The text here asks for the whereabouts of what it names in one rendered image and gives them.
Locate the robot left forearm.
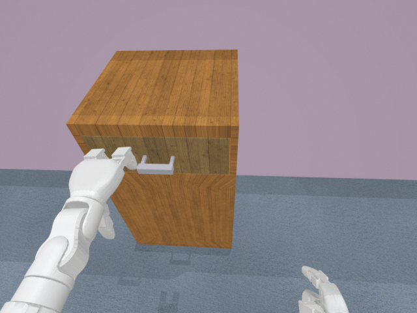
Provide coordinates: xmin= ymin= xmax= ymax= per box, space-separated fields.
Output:
xmin=0 ymin=196 xmax=104 ymax=313

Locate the handle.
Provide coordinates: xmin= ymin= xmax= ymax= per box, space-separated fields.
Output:
xmin=137 ymin=155 xmax=175 ymax=175

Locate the cabinet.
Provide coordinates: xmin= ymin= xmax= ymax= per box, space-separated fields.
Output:
xmin=66 ymin=50 xmax=239 ymax=248

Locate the left robot hand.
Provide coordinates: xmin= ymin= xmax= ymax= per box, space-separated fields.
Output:
xmin=69 ymin=147 xmax=137 ymax=239

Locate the right robot hand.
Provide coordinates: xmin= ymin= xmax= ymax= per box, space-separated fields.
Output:
xmin=298 ymin=266 xmax=349 ymax=313

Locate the drawer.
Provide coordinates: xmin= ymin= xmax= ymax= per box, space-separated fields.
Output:
xmin=82 ymin=136 xmax=229 ymax=175

